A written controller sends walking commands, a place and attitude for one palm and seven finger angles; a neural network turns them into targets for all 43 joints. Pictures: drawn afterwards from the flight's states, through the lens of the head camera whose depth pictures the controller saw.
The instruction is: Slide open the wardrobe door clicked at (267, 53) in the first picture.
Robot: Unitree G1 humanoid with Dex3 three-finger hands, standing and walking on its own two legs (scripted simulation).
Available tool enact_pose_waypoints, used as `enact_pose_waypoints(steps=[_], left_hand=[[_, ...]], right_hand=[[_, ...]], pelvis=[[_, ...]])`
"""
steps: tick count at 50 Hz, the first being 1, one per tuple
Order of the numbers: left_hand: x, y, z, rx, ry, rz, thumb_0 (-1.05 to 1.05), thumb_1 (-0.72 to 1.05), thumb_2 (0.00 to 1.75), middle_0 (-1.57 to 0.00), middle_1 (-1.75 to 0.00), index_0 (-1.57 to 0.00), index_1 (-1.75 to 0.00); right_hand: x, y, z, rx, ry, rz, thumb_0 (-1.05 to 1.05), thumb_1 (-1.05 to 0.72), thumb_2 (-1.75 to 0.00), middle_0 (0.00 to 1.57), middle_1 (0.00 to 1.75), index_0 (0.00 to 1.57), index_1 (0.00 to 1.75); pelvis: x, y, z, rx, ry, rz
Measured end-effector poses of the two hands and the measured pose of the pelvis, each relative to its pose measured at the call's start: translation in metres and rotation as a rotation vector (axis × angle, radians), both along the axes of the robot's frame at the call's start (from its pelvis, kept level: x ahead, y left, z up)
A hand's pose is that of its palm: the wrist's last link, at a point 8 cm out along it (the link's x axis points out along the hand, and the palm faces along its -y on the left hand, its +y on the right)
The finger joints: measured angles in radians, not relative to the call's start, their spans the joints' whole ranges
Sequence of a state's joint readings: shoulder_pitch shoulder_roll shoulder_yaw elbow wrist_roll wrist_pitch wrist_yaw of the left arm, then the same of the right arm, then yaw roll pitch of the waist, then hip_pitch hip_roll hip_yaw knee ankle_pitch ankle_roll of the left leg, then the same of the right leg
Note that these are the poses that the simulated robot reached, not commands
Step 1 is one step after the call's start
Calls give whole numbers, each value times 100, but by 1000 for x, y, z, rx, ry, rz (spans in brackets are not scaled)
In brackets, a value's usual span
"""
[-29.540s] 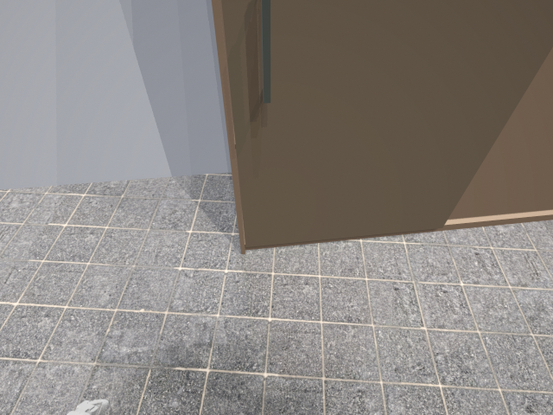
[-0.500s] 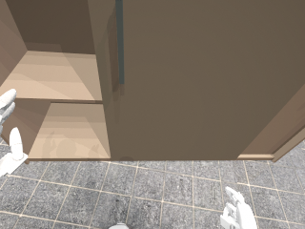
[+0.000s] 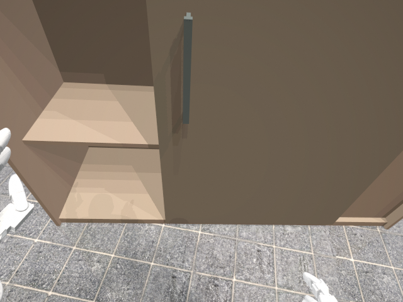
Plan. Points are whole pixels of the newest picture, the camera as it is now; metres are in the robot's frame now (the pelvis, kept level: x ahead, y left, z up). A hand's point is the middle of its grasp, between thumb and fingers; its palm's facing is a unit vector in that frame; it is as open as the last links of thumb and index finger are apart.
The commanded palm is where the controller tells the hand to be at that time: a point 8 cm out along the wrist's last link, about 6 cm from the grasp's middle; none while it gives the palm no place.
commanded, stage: stop stepping back and stand still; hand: left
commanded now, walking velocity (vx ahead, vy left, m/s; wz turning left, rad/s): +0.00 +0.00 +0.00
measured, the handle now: (187, 74) +0.62 +0.11 +0.16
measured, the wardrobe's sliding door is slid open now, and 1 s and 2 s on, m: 0.55 0.55 0.55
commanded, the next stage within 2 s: let the arm hang, fingers relaxed in 0.20 s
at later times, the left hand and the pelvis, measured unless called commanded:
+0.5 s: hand out of the picture +0.14 +0.25 -0.09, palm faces +0.04 -0.92 -0.38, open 7.4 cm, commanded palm none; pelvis -0.02 +0.01 +0.00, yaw +1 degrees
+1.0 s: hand out of the picture -0.02 +0.23 -0.15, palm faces +0.02 -0.95 -0.31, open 7.4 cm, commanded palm none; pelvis -0.03 -0.01 +0.01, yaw +1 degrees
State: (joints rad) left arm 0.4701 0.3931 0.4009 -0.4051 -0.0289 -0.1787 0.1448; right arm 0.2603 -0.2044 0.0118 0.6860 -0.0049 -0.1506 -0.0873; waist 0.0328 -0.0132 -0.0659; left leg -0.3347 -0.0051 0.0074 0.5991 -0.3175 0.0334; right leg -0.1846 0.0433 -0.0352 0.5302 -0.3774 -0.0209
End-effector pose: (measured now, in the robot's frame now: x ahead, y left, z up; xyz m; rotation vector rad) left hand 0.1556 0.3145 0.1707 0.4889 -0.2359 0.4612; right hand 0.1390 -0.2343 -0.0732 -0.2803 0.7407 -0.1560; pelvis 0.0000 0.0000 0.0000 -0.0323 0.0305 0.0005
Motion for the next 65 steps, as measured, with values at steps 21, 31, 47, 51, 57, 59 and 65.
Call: enact_pose_waypoints(steps=[21, 31, 47, 51, 57, 59, 65], left_hand=[[15, 11, -123, -137, 623, 0, 0, 90, 90, -20, -29, -20, -30], [-136, -90, -307, -565, 1462, -11, 1, 91, 90, -20, -29, -20, -30], [-201, -55, -292, -553, 1586, 225, 1, 92, 90, -20, -29, -20, -30], [-174, -41, -283, -502, 1519, 220, 1, 91, 90, -20, -29, -20, -30], [-130, -38, -274, -461, 1418, 174, 1, 91, 90, -20, -29, -19, -30], [-118, -40, -273, -456, 1394, 153, 1, 91, 90, -20, -29, -19, -30], [-96, -53, -274, -462, 1361, 102, 0, 91, 90, -20, -29, -20, -30]], right_hand=[[9, -8, -25, 50, 98, 54, 1, -90, -90, 21, 30, 21, 30], [-80, -53, -28, -52, 410, -57, 1, -91, -90, 21, 30, 20, 30], [-146, -32, -51, 37, 633, -101, 1, -91, -90, 21, 30, 20, 30], [-136, -26, -55, 63, 598, -93, 1, -91, -90, 21, 30, 20, 30], [-117, -27, -54, 69, 544, -84, 1, -91, -90, 21, 30, 20, 30], [-111, -30, -53, 65, 530, -83, 1, -91, -90, 21, 30, 20, 30], [-98, -40, -47, 44, 502, -88, 1, -91, -90, 21, 30, 20, 30]], pelvis=[[-10, 13, 1, 23, 10, 19], [-24, -3, 6, 30, -28, 21], [-28, -11, 15, 17, -53, 26], [-27, -10, 15, 20, -54, 22], [-24, -9, 16, 28, -56, 17], [-23, -9, 16, 30, -56, 16], [-19, -10, 17, 34, -55, 13]])
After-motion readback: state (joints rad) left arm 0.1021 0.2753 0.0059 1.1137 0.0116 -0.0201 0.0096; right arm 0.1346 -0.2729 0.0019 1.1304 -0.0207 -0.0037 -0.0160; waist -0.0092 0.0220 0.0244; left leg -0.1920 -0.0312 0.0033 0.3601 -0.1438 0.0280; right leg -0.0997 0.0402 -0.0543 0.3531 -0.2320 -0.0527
